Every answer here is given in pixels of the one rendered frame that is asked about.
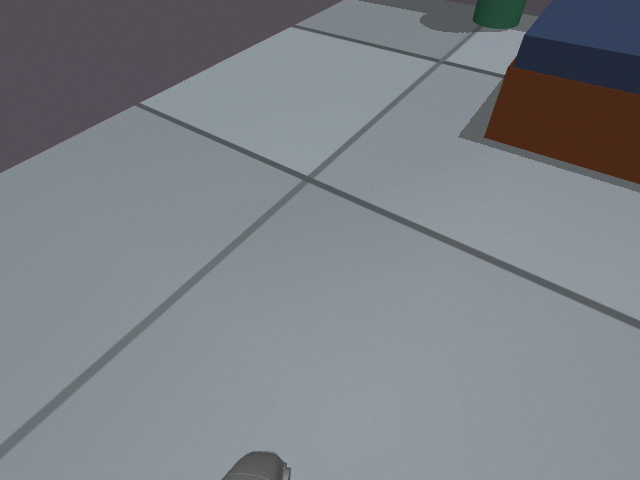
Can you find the bed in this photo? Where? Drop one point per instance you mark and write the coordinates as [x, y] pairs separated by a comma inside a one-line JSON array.
[[572, 93]]

